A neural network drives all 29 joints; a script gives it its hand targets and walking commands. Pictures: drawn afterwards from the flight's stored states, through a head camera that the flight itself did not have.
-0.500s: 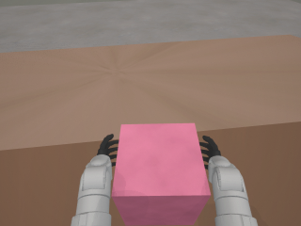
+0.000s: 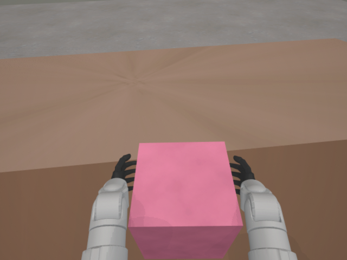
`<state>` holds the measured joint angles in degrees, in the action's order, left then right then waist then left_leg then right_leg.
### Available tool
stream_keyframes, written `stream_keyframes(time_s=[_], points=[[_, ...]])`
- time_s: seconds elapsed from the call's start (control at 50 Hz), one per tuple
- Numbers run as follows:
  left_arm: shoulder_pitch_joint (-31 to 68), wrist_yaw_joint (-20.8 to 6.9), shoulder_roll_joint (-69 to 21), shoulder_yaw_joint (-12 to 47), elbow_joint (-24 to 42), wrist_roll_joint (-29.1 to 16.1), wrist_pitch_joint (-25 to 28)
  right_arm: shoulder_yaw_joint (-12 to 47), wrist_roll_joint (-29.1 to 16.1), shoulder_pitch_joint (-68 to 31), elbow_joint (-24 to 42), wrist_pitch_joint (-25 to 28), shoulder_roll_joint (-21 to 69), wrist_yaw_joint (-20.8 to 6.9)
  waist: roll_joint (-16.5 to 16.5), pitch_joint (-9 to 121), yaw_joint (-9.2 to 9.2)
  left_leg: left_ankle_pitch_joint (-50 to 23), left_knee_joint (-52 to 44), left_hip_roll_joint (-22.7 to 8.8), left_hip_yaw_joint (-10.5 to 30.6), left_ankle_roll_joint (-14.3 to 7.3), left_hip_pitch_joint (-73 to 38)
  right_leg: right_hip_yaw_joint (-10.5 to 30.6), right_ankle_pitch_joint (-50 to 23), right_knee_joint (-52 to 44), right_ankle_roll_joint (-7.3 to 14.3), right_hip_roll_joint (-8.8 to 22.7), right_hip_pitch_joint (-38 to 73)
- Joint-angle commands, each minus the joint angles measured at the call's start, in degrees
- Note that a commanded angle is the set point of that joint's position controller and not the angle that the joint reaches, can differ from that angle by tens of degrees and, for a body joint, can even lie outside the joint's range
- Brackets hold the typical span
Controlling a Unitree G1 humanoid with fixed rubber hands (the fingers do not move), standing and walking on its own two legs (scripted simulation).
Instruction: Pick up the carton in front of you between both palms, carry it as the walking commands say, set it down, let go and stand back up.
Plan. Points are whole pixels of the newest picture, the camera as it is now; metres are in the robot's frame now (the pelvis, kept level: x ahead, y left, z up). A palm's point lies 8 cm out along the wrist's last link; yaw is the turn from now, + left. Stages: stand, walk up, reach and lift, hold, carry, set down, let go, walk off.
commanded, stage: hold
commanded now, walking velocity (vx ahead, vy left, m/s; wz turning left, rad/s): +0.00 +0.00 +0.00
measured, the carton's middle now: (182, 203) +0.28 +0.00 -0.03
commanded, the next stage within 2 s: carry in 0.04 s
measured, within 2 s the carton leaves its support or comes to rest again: neither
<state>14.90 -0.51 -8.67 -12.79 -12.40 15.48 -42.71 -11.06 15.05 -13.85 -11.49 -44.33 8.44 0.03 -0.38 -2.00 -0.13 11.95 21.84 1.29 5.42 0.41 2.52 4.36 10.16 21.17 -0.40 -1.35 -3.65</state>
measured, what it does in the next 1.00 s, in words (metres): walks ahead: right foot, then left foot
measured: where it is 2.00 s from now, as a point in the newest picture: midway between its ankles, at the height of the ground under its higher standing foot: (167, 161)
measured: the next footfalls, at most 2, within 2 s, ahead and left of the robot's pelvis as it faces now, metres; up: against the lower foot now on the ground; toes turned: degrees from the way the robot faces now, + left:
right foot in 0.46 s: +0.19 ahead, -0.08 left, +0.00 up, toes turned -8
left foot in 0.84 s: +0.49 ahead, +0.17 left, +0.00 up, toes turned +15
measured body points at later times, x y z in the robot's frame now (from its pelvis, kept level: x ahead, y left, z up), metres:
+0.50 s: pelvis +0.13 +0.01 -0.01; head +0.11 +0.01 +0.44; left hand +0.40 +0.17 +0.09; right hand +0.40 -0.13 +0.08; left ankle +0.01 +0.13 -0.74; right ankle +0.16 -0.07 -0.75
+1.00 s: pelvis +0.42 +0.09 -0.01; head +0.42 +0.10 +0.44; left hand +0.66 +0.24 +0.06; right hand +0.65 -0.06 +0.06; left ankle +0.45 +0.16 -0.74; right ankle +0.32 -0.05 -0.65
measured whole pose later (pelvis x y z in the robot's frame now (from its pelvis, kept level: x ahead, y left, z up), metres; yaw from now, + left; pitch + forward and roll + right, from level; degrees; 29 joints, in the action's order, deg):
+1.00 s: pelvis +0.42 +0.09 -0.01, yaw +0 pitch +5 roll -1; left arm -1.0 8.4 -7.4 -3.5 28.1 1.5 -68.7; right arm -2.2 1.4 3.1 27.8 -68.0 7.6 8.7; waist 0.8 5.8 1.3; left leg 10.9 26.3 -2.5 -15.1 -4.8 20.5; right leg -3.7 19.0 65.8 0.6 6.0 -26.9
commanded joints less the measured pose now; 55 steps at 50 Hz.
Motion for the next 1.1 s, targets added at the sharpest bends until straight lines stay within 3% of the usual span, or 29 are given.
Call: stream_keyframes(time_s=[0.0, 0.02, 0.06, 0.08, 0.16, 0.2, 0.22, 0.26, 0.28, 0.32, 0.36, 0.42, 0.44, 0.46, 0.48, 0.5, 0.52, 0.56, 0.64, 0.74, 0.8, 0.82, 0.84, 0.86, 0.88, 0.92, 0.94, 1.0, 1.08], points=[[26.28, -13.01, -52.29, 32.11, 2.86, -14.92, 1.35, 31.95, -15.48, -29.35, 5.67, 2.81, 52.34, -12.60, 0.16, 15.01, 0.03, -10.57, -3.61, 4.02, -1.03, -0.05, 0.53, -0.27, -10.07, -2.13, -0.15, -3.87, 6.81], [28.50, -13.03, -52.29, 33.08, 3.88, -15.74, 0.73, 32.33, -15.97, -31.20, 5.99, 2.53, 52.46, -12.68, 1.18, 16.93, 0.05, -3.52, 1.12, -6.44, -0.51, -1.04, 6.65, -1.23, -2.45, 2.62, 0.77, 6.81, 0.44], [28.08, -12.67, -52.63, 34.28, 5.14, -16.50, 0.29, 33.91, -17.44, -32.75, 8.40, 2.19, 52.62, -12.66, 1.43, 16.24, -0.06, 20.42, -0.66, -4.70, 1.14, -1.66, 11.85, 1.72, 23.23, -1.42, 1.54, 6.50, -4.66], [29.33, -12.36, -53.04, 35.49, 7.01, -17.21, 0.00, 34.97, -18.35, -34.10, 9.91, 1.92, 52.88, -12.57, 2.14, 14.58, -0.09, 27.04, 0.29, -3.98, 0.88, -1.58, 15.69, 3.62, 31.07, -2.49, 2.12, 7.12, -6.24], [27.96, -10.01, -52.94, 39.83, 13.97, -19.84, -2.99, 40.53, -22.08, -35.04, 16.09, -1.04, 53.11, -11.15, 7.82, 19.12, -0.45, 10.53, 11.05, -0.46, -7.63, -0.50, 17.58, 11.04, 24.12, -6.24, 6.13, 13.25, -4.16], [26.53, -8.50, -52.22, 42.10, 18.65, -20.97, -5.72, 42.93, -24.05, -34.09, 19.86, -3.67, 52.84, -10.29, 7.34, 20.40, -0.19, 11.59, 4.72, -0.40, -9.10, -1.01, 11.97, 7.41, 25.14, -3.81, 6.25, 12.30, -8.51], [26.37, -7.90, -51.73, 43.16, 21.35, -21.75, -7.17, 43.49, -24.50, -33.36, 21.70, -5.04, 52.39, -9.70, 4.40, 19.95, -0.10, 13.30, 1.53, -2.39, -6.40, -1.49, 8.46, 3.18, 24.32, 0.00, 4.73, 10.02, -12.22], [25.83, -6.86, -50.77, 44.71, 25.33, -23.22, -10.37, 43.10, -24.13, -27.78, 23.45, -7.98, 50.39, -8.02, -13.07, 17.58, 0.91, 18.49, -8.74, -16.46, 15.39, -6.84, -1.01, -9.03, 16.89, 21.14, 0.14, 2.65, -28.14], [25.60, -6.42, -49.47, 45.83, 27.50, -24.21, -11.92, 42.64, -23.42, -24.93, 24.94, -9.34, 49.38, -6.87, -16.00, 14.01, 1.33, 9.61, -9.41, -20.31, 21.90, -10.62, -5.48, -10.21, 19.67, 20.83, -0.22, 2.10, -37.22], [23.80, -5.37, -48.50, 47.48, 29.88, -26.59, -14.63, 41.79, -22.82, -21.79, 29.53, -12.26, 47.52, -4.59, -9.39, 15.42, 1.89, -7.39, -6.05, -19.58, 17.77, -12.25, -9.98, -9.82, 20.51, 18.16, 0.22, 3.06, -38.70], [19.03, -3.97, -47.90, 48.16, 33.08, -27.98, -17.06, 42.82, -23.80, -19.03, 35.20, -14.82, 46.41, -2.78, -8.27, 19.74, 1.89, -14.34, -3.78, -16.89, 9.70, -10.05, -11.03, -12.37, 13.44, 13.21, 0.15, 1.03, -33.12], [12.47, -1.66, -47.86, 47.45, 37.63, -28.25, -20.20, 43.93, -25.53, -14.60, 40.97, -18.25, 46.25, -1.03, -7.36, 22.36, 0.82, -8.11, 0.65, -12.78, -0.94, -6.67, 0.24, -17.03, 3.22, 1.16, 0.19, -0.74, -13.21], [10.94, -0.93, -47.64, 46.73, 39.20, -27.94, -21.17, 44.26, -26.18, -12.81, 42.38, -19.28, 45.90, -0.62, -4.57, 23.73, 0.63, -6.08, 5.05, -11.24, -4.48, -5.05, 9.62, -15.95, 0.70, -1.12, 0.68, 0.51, 0.24], [7.89, -0.13, -46.91, 45.64, 39.97, -27.33, -22.18, 44.40, -26.89, -12.37, 43.78, -20.34, 45.02, -0.22, 0.27, 26.04, -0.45, -0.37, 13.68, -8.99, -8.01, -2.96, 20.95, -6.79, 5.38, -2.56, 2.62, 7.86, 13.55], [5.84, 0.77, -45.49, 44.28, 40.41, -26.46, -22.87, 44.83, -27.64, -13.07, 46.58, -21.66, 44.10, 0.21, 14.65, 25.18, -1.25, 10.53, 28.54, -3.63, -13.37, -0.56, 37.08, 15.99, 11.81, -6.97, 8.91, 22.54, 20.75], [5.80, 1.66, -45.26, 43.13, 41.11, -26.10, -23.57, 45.27, -28.76, -14.69, 47.95, -22.80, 43.26, 0.51, 15.43, 21.98, -1.32, 18.84, 35.29, -2.96, -10.10, -1.26, 45.20, 25.71, 7.80, -7.69, 14.58, 28.49, 20.59], [6.87, 2.41, -45.04, 42.62, 43.22, -25.98, -24.17, 45.41, -29.89, -15.29, 48.35, -23.40, 43.36, 0.78, 9.77, 19.51, -1.39, 19.24, 39.96, -6.13, -7.56, -1.87, 48.14, 23.96, 3.77, -7.51, 15.89, 28.78, 17.63], [9.59, 3.62, -44.63, 42.63, 45.42, -26.66, -25.01, 44.44, -30.84, -15.06, 47.23, -23.91, 43.66, 1.47, 3.03, 18.34, -1.33, 15.06, 38.81, -9.16, -6.98, -1.82, 47.16, 14.76, 4.43, -9.71, 12.94, 25.26, 12.27], [10.67, 4.54, -43.23, 44.10, 47.38, -29.18, -25.34, 41.71, -28.88, -11.51, 45.52, -23.50, 43.20, 3.68, 5.15, 16.15, -0.99, 3.85, 23.16, -7.39, -11.94, 0.02, 37.25, -1.30, 0.68, -12.55, 8.37, 18.26, 5.01], [7.19, 5.17, -39.26, 43.93, 46.89, -29.87, -25.58, 39.56, -26.23, -7.12, 45.53, -23.36, 39.43, 6.12, 9.14, 13.18, -1.13, -6.62, 10.32, -4.32, -17.21, -0.61, 25.49, -9.29, -6.72, -9.98, 5.77, 15.83, -0.02], [6.57, 4.97, -37.98, 44.41, 47.75, -29.94, -25.96, 39.44, -26.06, -5.60, 45.92, -23.52, 38.07, 6.18, 6.79, 16.26, 0.20, -3.87, 7.10, -0.40, -22.96, -1.79, 8.00, -16.25, -16.30, 4.98, 2.89, 12.64, -5.14], [5.89, 4.91, -37.07, 44.38, 47.92, -29.79, -26.17, 39.29, -25.97, -4.73, 45.75, -23.63, 37.62, 6.06, 3.89, 19.77, 1.25, -0.75, 6.72, -2.65, -19.60, -2.20, -3.50, -17.71, -14.68, 15.81, 1.30, 10.52, -11.15], [5.98, 4.81, -36.32, 44.55, 48.92, -29.80, -26.53, 38.98, -25.59, -3.97, 46.13, -23.71, 36.32, 5.96, -7.50, 22.63, 1.97, 14.78, -2.81, -17.57, 5.30, -6.54, -10.54, -17.77, -2.81, 32.51, -1.71, 5.94, -21.90], [5.92, 4.58, -35.97, 44.84, 49.55, -29.84, -26.84, 39.62, -26.08, -4.40, 46.14, -23.62, 36.99, 5.64, -18.14, 24.58, 1.93, 15.30, -10.84, -27.33, 25.67, -12.88, -17.41, -12.70, 16.74, 46.25, -2.12, 1.05, -34.73], [6.04, 4.03, -37.51, 45.73, 49.04, -29.83, -26.70, 40.43, -26.77, -4.35, 47.06, -23.60, 38.90, 4.94, -12.31, 23.61, 1.50, 8.72, -10.63, -27.46, 23.91, -13.06, -15.50, -6.69, 17.47, 52.56, -0.51, 4.81, -38.16], [6.27, 2.23, -43.28, 46.61, 47.87, -29.64, -25.76, 43.22, -28.27, -7.64, 48.69, -22.58, 44.46, 3.08, -3.15, 22.77, 1.37, -0.04, -9.20, -24.22, 13.55, -10.87, -8.01, -4.67, 11.04, 52.03, 1.62, 9.11, -37.42], [6.32, 1.42, -45.87, 46.91, 47.20, -29.36, -25.06, 44.88, -28.87, -9.44, 49.60, -21.96, 46.69, 2.09, -1.29, 22.11, 1.04, -1.27, -10.02, -22.67, 8.46, -9.10, -4.27, -4.01, 7.68, 48.10, 1.82, 10.45, -35.59], [5.38, 0.25, -48.57, 47.66, 46.14, -27.53, -23.04, 47.57, -30.16, -11.22, 49.87, -20.65, 48.32, -0.27, -4.67, 21.38, 0.91, -0.10, -12.55, -19.46, -0.93, -7.05, -0.64, -7.28, 3.50, 39.09, 1.23, 9.30, -32.24], [3.38, 0.71, -47.32, 47.73, 45.94, -25.43, -21.90, 48.24, -30.58, -9.51, 49.12, -20.24, 45.56, -1.72, -6.19, 18.15, 1.11, -4.13, -14.21, -17.60, -5.84, -7.68, -4.13, -10.59, -2.71, 26.53, -0.02, 8.30, -35.97]])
